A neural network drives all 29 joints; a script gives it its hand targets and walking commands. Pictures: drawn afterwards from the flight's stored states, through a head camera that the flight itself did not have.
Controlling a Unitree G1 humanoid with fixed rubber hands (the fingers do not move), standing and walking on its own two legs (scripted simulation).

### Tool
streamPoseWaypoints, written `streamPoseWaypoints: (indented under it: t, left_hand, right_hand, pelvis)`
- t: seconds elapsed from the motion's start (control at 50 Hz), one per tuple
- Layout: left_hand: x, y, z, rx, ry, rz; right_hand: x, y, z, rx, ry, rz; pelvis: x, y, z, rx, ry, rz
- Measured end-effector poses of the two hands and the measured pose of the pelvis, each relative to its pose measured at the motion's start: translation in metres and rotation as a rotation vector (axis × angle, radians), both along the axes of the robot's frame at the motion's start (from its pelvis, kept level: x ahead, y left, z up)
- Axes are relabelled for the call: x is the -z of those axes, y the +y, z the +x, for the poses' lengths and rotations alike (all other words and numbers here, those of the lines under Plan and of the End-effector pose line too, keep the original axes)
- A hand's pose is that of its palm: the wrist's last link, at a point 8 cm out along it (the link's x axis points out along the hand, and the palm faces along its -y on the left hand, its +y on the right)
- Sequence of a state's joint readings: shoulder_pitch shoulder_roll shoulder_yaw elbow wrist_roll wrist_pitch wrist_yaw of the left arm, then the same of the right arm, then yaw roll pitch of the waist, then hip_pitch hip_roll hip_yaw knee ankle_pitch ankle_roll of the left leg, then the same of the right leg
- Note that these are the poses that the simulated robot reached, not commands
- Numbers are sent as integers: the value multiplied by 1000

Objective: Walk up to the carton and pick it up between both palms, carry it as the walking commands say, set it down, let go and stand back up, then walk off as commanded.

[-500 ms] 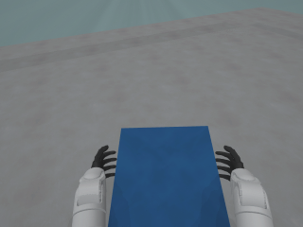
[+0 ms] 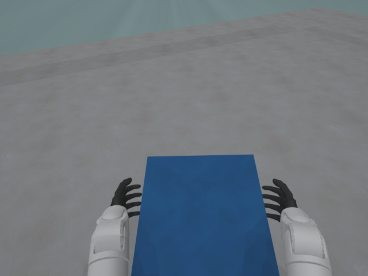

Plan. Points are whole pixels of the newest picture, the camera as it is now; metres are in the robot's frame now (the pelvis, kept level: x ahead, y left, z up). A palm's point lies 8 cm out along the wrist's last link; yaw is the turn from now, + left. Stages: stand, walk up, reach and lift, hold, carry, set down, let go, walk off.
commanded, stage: hold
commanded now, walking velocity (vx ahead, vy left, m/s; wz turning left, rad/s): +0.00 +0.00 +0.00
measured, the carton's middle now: (201, 219) +0.31 +0.00 -0.05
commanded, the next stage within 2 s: carry in 0.06 s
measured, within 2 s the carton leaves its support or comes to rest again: neither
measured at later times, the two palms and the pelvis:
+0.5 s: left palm (152, 167) +0.36 +0.11 +0.09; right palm (307, 163) +0.37 -0.24 +0.10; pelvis +0.10 -0.07 -0.01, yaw +1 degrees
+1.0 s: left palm (201, 111) +0.62 -0.01 +0.07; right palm (311, 109) +0.63 -0.36 +0.07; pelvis +0.38 -0.19 -0.02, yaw +3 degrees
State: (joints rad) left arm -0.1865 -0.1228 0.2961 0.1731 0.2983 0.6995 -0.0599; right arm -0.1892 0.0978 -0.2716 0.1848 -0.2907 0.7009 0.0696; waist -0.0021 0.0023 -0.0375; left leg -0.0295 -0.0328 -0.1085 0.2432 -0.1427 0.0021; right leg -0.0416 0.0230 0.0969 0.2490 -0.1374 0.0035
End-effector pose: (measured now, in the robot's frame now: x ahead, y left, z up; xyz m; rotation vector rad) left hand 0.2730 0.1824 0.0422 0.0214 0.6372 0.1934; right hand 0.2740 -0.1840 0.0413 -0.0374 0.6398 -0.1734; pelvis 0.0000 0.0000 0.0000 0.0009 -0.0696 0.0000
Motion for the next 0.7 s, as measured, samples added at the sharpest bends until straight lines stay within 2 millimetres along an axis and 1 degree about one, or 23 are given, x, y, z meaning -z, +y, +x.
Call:
streamPoseWaypoints:
  t: [0.1, 0.18, 0.24, 0.32, 0.36, 0.4, 0.46, 0.5, 0.56, 0.6, 0.66, 0.7]
  left_hand:
    - [-1, 0, 3, -4, -15, -2]
    - [-8, -4, 10, -25, -54, 13]
    - [-17, -19, 21, -42, -72, 0]
    - [-26, -53, 39, -75, -84, -41]
    - [-31, -64, 48, -72, -74, -29]
    - [-37, -69, 57, -80, -66, -31]
    - [-47, -70, 73, -110, -79, -54]
    - [-50, -68, 85, -134, -89, -59]
    - [-46, -66, 106, -155, -96, -64]
    - [-41, -70, 122, -160, -73, -69]
    - [-39, -84, 148, -136, -10, -71]
    - [-43, -95, 169, -116, 13, -65]
  right_hand:
    - [0, 0, 3, 4, -14, 5]
    - [-8, -3, 8, 8, -53, 16]
    - [-16, -14, 15, 37, -71, -3]
    - [-28, -44, 35, 93, -84, -9]
    - [-35, -55, 47, 95, -73, 2]
    - [-43, -60, 60, 101, -64, 20]
    - [-53, -60, 79, 109, -77, 47]
    - [-57, -58, 92, 108, -86, 50]
    - [-56, -56, 116, 101, -93, 38]
    - [-52, -59, 129, 107, -72, 28]
    - [-48, -73, 144, 143, -9, 32]
    - [-50, -84, 156, 168, 14, 34]
  pelvis:
    - [5, -1, -2, -1, 43, 4]
    - [10, -11, 6, 29, 85, 9]
    - [11, -25, 18, 37, 113, -1]
    - [13, -46, 39, 0, 140, -21]
    - [9, -53, 50, -22, 156, -10]
    - [5, -59, 63, -26, 170, 5]
    - [4, -66, 85, -21, 185, 16]
    - [6, -69, 102, -18, 188, 14]
    - [17, -72, 131, -3, 175, 5]
    - [20, -75, 150, 13, 172, 17]
    - [14, -82, 178, 25, 170, 10]
    - [8, -89, 199, 23, 171, -5]
